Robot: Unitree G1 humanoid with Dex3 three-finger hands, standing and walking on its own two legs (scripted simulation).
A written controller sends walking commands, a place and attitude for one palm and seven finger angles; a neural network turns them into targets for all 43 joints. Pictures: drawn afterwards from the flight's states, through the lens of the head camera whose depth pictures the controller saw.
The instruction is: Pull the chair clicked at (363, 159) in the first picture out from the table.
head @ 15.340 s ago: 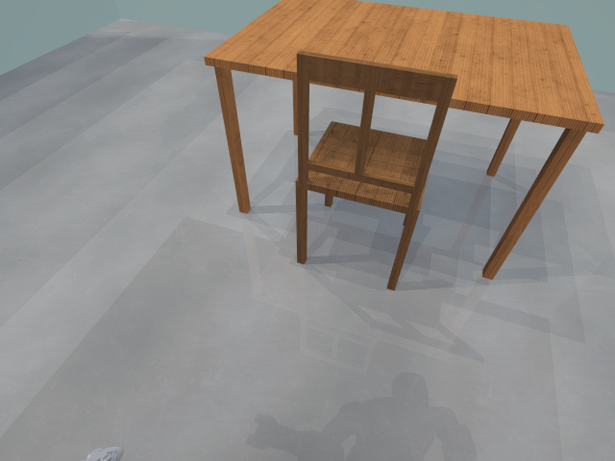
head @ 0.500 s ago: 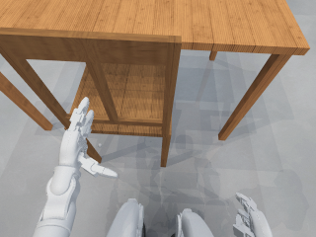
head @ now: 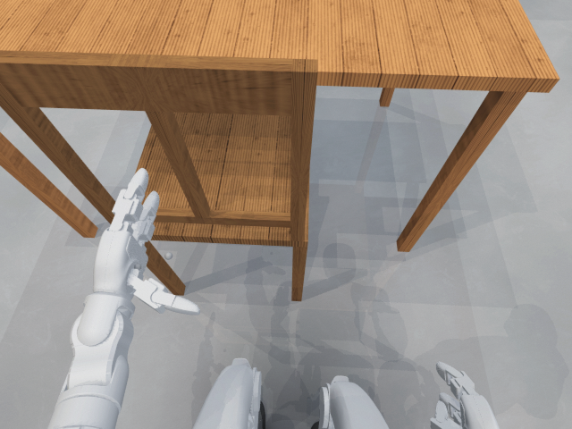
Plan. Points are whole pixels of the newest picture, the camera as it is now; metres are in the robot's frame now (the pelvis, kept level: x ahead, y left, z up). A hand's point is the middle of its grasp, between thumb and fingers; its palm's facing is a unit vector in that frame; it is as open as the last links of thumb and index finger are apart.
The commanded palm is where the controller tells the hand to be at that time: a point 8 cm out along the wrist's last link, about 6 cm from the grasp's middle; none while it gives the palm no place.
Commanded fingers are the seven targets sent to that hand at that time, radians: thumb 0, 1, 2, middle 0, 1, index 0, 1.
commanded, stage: aim the fingers beside a spindle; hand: left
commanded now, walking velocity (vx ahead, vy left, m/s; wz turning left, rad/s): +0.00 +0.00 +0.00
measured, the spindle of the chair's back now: (184, 170) +0.49 +0.19 +0.01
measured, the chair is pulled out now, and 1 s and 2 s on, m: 0.00 0.00 0.00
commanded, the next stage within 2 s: none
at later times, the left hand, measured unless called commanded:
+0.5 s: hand (191, 264) +0.33 +0.15 +0.01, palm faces -0.08 -1.00 -0.01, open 16.9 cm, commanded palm +0.32 +0.22 +0.03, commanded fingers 0.00 -0.50 0.30 -0.06 -0.08 -0.06 -0.08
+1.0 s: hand (169, 240) +0.35 +0.18 +0.03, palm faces +0.05 -0.99 -0.09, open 16.9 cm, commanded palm +0.32 +0.22 +0.02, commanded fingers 0.00 -0.50 0.30 -0.06 -0.08 -0.06 -0.08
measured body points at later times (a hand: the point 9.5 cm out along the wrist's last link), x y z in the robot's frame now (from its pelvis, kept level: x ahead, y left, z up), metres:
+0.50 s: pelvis +0.00 +0.02 +0.00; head +0.11 +0.02 +0.43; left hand +0.33 +0.20 +0.01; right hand +0.15 -0.23 -0.11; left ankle +0.05 +0.11 -0.62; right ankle +0.00 -0.08 -0.62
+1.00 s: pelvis +0.00 +0.01 +0.00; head +0.11 +0.01 +0.43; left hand +0.35 +0.23 +0.04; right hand +0.16 -0.24 -0.11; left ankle +0.05 +0.11 -0.62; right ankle +0.00 -0.08 -0.62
